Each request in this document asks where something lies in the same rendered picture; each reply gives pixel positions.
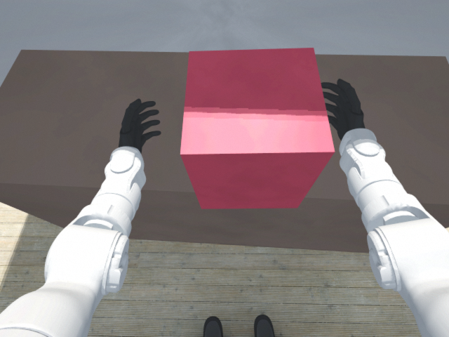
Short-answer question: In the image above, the robot left upper arm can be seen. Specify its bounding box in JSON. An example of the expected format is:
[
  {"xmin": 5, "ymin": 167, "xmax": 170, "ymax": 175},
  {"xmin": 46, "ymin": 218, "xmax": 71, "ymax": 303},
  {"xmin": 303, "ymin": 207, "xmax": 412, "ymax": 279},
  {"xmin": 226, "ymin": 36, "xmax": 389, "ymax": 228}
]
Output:
[{"xmin": 0, "ymin": 225, "xmax": 129, "ymax": 337}]

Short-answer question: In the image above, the robot right foot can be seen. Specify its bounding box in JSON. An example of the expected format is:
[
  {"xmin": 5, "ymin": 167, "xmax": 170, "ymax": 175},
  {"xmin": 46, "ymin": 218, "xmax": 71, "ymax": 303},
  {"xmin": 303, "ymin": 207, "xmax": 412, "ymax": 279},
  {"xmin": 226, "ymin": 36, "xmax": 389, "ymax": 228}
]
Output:
[{"xmin": 254, "ymin": 315, "xmax": 275, "ymax": 337}]

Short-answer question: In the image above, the right robot hand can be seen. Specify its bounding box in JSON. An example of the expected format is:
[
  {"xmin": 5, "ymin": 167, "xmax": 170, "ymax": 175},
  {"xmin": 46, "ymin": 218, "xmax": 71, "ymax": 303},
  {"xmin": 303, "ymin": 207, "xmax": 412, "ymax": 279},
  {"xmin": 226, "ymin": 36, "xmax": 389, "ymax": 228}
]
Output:
[{"xmin": 321, "ymin": 79, "xmax": 365, "ymax": 141}]

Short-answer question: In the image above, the left robot hand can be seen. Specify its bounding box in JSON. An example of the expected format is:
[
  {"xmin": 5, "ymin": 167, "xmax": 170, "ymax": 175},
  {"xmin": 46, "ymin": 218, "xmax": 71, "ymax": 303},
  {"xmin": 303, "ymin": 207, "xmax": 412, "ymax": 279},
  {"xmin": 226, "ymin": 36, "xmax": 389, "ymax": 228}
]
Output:
[{"xmin": 119, "ymin": 98, "xmax": 161, "ymax": 153}]

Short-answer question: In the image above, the robot right upper arm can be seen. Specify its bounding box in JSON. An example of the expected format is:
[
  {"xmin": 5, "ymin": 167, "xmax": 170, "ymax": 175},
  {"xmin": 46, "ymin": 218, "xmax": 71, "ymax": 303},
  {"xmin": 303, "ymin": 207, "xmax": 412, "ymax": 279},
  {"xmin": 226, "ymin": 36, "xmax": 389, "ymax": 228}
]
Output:
[{"xmin": 367, "ymin": 218, "xmax": 449, "ymax": 337}]

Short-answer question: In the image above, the right robot forearm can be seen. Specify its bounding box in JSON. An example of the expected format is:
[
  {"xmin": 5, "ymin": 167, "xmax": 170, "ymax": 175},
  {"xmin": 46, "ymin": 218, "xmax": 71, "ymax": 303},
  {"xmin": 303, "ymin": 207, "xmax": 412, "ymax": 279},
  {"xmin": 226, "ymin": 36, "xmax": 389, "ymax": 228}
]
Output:
[{"xmin": 339, "ymin": 128, "xmax": 449, "ymax": 238}]

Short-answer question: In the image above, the robot foot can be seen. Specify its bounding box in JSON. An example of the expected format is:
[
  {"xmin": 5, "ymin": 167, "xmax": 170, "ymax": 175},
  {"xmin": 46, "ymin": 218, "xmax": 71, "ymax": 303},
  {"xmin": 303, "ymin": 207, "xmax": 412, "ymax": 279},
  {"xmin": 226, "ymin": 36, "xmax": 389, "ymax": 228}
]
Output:
[
  {"xmin": 254, "ymin": 315, "xmax": 275, "ymax": 337},
  {"xmin": 203, "ymin": 316, "xmax": 223, "ymax": 337}
]

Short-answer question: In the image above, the robot left foot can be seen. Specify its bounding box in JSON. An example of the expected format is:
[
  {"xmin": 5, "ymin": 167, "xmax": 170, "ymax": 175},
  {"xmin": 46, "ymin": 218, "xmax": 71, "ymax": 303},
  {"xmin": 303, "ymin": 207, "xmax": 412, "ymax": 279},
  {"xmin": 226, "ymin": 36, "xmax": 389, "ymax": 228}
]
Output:
[{"xmin": 203, "ymin": 316, "xmax": 223, "ymax": 337}]

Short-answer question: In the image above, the pedestal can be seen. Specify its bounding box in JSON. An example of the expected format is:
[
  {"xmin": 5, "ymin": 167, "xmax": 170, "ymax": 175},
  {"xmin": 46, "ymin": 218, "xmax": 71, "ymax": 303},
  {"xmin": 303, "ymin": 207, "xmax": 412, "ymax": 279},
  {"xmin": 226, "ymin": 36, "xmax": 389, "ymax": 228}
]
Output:
[{"xmin": 0, "ymin": 50, "xmax": 449, "ymax": 253}]

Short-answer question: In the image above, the carton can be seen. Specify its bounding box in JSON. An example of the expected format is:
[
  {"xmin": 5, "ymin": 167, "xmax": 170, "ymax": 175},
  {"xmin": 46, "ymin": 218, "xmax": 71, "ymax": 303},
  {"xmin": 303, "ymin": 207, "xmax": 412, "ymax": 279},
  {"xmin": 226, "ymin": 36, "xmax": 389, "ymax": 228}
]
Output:
[{"xmin": 180, "ymin": 48, "xmax": 335, "ymax": 209}]

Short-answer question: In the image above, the left robot forearm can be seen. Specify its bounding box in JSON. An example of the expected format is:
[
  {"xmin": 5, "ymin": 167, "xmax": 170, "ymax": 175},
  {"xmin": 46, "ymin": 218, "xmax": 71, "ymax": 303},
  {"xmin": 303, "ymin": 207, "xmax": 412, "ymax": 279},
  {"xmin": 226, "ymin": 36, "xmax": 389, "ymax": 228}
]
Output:
[{"xmin": 44, "ymin": 146, "xmax": 146, "ymax": 282}]

